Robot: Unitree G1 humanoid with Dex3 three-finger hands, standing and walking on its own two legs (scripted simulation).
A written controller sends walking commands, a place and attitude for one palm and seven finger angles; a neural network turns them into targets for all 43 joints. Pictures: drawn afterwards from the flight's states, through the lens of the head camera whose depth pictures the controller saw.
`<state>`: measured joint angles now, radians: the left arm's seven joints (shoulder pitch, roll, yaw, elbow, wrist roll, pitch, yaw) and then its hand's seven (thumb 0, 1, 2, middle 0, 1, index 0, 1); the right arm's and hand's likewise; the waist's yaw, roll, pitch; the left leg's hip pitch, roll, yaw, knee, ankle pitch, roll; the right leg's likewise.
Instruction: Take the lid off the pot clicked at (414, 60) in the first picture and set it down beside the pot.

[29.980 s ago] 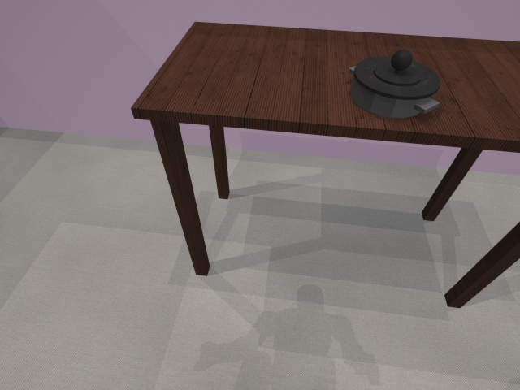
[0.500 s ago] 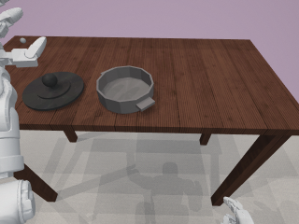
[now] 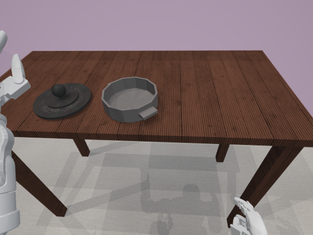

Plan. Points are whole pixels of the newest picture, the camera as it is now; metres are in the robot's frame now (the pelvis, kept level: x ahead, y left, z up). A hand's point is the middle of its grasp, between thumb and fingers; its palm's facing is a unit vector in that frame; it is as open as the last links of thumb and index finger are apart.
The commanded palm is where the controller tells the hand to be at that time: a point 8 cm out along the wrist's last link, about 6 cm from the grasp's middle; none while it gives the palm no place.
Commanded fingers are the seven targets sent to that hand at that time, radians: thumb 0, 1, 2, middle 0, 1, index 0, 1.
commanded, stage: draw the hand back to the body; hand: left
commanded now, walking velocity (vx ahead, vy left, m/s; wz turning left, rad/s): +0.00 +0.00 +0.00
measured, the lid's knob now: (58, 90) +0.50 +0.38 +0.12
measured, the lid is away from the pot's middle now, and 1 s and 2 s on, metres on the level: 0.24 0.24 0.24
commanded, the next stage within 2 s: step back with the hand held close in 0.86 s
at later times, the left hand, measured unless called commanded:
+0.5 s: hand out of the picture +0.20 +0.26 +0.29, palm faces +0.51 -0.83 -0.23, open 7.4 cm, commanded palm +0.14 +0.30 +0.29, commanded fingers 0.00 0.90 0.90 -0.20 -0.30 -0.20 -0.30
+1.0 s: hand out of the picture +0.15 +0.28 +0.28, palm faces +0.52 -0.81 -0.26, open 7.4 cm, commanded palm +0.10 +0.32 +0.28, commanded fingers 0.00 0.90 0.90 -0.20 -0.30 -0.20 -0.30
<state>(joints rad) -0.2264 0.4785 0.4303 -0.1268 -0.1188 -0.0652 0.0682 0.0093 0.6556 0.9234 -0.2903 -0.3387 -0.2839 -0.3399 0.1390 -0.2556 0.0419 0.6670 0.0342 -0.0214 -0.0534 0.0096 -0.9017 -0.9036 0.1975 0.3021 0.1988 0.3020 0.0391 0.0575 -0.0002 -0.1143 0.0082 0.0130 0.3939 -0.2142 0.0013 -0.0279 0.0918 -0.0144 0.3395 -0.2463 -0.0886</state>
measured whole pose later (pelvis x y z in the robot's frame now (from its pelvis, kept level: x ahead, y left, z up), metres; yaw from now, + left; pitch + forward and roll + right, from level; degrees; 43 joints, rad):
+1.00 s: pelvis -0.03 +0.04 +0.00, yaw +1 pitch -7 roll -1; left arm 0.24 0.39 0.45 -0.61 -0.13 -0.14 0.08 0.01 0.89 0.90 -0.21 -0.31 -0.21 -0.31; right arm 0.14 -0.20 0.04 0.68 0.00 -0.10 -0.05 0.01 -0.90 -0.90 0.20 0.30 0.20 0.30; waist 0.08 0.05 0.03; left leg -0.08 -0.03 0.02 0.39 -0.18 0.05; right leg 0.02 0.06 -0.02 0.29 -0.20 -0.04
